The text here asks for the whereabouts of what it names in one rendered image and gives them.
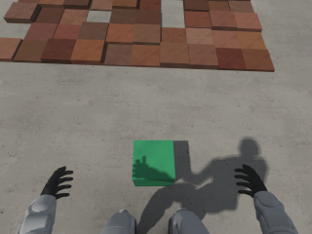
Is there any left robot thigh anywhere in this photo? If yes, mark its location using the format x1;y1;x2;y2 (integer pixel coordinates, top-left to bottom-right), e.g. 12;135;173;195
100;212;136;234

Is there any robot right hand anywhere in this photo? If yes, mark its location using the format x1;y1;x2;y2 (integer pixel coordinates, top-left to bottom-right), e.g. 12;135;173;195
234;164;268;197

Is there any carton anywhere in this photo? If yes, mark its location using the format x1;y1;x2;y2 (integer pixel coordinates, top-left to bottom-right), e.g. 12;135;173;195
132;140;176;187

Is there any robot left hand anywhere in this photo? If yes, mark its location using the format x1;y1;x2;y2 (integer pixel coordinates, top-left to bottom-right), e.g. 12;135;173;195
40;166;74;200

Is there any robot left forearm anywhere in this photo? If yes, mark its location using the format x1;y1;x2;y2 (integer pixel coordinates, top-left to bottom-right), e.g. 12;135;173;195
16;194;57;234

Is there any right robot shin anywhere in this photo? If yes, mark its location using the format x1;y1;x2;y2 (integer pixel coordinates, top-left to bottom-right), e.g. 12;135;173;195
176;208;186;212

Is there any robot right forearm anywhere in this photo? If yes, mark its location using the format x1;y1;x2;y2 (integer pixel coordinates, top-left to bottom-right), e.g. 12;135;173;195
253;190;298;234

